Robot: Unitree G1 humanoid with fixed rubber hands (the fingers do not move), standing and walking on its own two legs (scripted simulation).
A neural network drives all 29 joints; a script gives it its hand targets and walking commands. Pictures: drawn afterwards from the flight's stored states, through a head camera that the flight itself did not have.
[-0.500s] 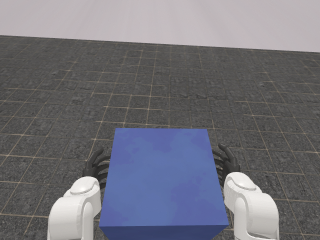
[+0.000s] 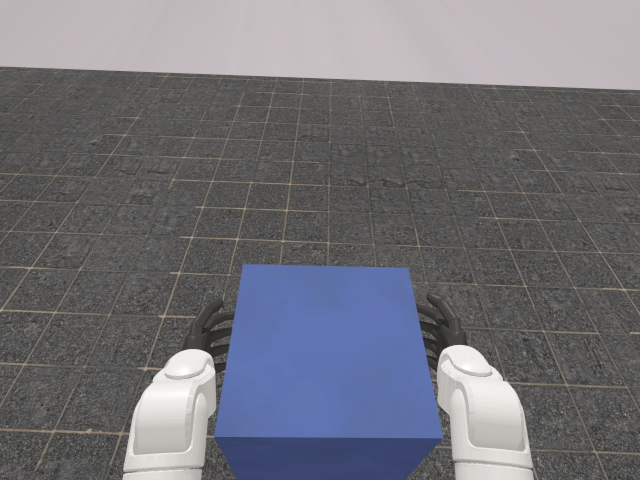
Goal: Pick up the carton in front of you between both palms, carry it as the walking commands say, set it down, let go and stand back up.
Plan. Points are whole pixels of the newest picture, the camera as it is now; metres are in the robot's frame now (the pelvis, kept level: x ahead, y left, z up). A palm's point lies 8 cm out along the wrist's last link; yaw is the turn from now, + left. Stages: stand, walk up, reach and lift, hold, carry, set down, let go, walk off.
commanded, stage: carry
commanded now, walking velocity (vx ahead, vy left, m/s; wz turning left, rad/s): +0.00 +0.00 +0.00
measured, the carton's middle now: (322, 383) +0.27 -0.01 -0.03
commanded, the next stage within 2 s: none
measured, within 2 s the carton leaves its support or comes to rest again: neither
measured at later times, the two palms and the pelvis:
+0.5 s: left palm (212, 385) +0.24 +0.12 +0.03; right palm (469, 375) +0.24 -0.18 +0.04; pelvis -0.05 -0.02 +0.00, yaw +0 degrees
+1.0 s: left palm (210, 405) +0.21 +0.12 +0.03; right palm (477, 395) +0.22 -0.18 +0.04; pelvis -0.07 -0.02 +0.00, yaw +0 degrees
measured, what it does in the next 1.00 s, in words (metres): shifts its weight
